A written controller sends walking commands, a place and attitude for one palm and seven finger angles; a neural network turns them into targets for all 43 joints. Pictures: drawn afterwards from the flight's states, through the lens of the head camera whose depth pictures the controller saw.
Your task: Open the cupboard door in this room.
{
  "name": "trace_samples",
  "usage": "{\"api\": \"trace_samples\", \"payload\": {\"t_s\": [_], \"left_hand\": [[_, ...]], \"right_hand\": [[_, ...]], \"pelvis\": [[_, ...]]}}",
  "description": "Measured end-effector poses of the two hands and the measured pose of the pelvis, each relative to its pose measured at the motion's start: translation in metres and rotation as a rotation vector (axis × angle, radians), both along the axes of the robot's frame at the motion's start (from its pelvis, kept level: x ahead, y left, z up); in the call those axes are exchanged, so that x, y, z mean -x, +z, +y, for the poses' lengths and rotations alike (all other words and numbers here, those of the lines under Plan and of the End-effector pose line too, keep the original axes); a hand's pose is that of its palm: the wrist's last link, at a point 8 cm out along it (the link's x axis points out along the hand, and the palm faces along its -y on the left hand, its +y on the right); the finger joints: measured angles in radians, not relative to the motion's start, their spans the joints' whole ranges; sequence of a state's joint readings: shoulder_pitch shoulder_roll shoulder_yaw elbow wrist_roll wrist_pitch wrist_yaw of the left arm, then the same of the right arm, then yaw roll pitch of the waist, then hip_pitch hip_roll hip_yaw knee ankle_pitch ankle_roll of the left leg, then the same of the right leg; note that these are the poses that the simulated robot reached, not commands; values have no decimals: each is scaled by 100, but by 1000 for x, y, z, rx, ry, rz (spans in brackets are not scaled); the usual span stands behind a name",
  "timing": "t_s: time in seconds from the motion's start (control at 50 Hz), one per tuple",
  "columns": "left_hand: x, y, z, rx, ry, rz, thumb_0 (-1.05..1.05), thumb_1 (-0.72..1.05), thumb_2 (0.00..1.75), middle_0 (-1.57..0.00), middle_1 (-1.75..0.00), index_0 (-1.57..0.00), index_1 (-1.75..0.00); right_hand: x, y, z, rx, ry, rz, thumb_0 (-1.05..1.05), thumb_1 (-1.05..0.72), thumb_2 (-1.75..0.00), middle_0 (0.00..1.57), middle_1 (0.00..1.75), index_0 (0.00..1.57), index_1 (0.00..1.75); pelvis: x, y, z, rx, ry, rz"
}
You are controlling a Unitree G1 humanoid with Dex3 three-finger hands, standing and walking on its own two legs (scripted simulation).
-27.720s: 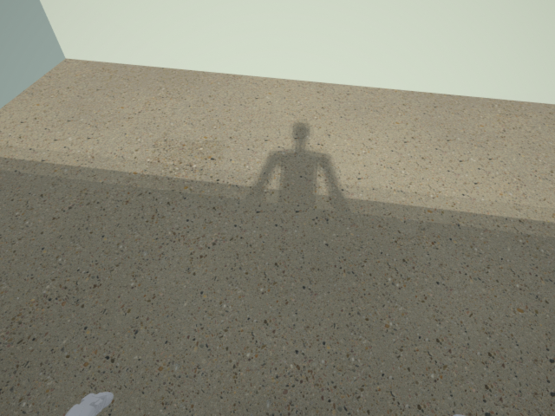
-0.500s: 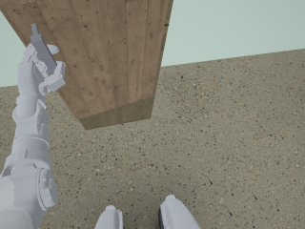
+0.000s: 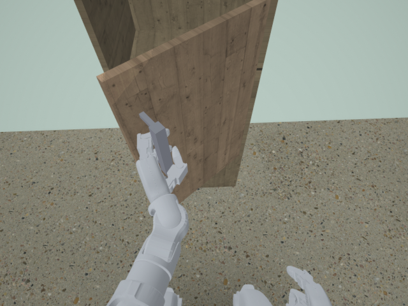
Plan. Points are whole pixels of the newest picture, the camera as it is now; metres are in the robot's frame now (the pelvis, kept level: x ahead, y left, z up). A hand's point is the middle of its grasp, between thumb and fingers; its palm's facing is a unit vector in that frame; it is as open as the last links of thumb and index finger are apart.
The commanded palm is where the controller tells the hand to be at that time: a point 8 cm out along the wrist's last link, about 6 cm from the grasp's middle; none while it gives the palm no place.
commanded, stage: pull the door open along its arc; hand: left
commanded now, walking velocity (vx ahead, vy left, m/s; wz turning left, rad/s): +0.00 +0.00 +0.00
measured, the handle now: (157, 145) +0.42 +0.11 +0.05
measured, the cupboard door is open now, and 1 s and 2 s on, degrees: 39 45 49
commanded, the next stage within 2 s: open thumb and fingers to let go in 0.10 s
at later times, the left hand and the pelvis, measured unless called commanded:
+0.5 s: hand (193, 173) +0.36 +0.04 +0.05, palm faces +0.45 -0.89 -0.07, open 8.1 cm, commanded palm +0.31 +0.07 +0.04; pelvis -0.01 -0.04 +0.00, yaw +2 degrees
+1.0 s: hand (193, 174) +0.35 +0.03 +0.05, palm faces +0.40 -0.91 -0.05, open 15.2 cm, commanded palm +0.31 +0.08 +0.04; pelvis -0.02 -0.01 +0.00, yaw +1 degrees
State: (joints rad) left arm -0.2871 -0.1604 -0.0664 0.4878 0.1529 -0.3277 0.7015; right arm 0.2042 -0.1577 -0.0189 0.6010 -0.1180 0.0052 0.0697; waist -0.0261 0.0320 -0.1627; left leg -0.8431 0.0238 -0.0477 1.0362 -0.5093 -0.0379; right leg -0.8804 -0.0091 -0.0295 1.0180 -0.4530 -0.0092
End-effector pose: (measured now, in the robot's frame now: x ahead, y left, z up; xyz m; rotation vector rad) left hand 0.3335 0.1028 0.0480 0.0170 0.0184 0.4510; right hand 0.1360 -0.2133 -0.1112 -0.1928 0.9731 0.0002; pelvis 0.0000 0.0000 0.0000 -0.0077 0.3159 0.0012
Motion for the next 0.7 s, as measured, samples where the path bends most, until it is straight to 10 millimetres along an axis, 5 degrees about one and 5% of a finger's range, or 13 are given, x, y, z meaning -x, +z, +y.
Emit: {"api": "trace_samples", "payload": {"t_s": [0.2, 0.4, 0.7], "left_hand": [[26, 4, -35, -35, -89, 47, 0, 65, 77, -29, -128, -32, -132], [16, 2, -30, -26, 23, 41, 0, 55, 76, -35, -130, -37, -132], [22, 2, -26, -36, 4, 25, 0, -23, 42, -32, -122, -32, -122]], "right_hand": [[-16, 9, -13, -17, 5, -75, 1, -90, -90, 20, 30, 20, 30], [-18, 3, -38, 42, 10, -80, 1, -90, -90, 20, 30, 20, 30], [17, -7, -40, 45, -37, -5, 1, -90, -90, 20, 30, 20, 30]], "pelvis": [[2, 7, -21, -16, 15, -51], [9, 2, -34, -30, 27, -36], [12, 1, -29, -29, 21, -35]]}}
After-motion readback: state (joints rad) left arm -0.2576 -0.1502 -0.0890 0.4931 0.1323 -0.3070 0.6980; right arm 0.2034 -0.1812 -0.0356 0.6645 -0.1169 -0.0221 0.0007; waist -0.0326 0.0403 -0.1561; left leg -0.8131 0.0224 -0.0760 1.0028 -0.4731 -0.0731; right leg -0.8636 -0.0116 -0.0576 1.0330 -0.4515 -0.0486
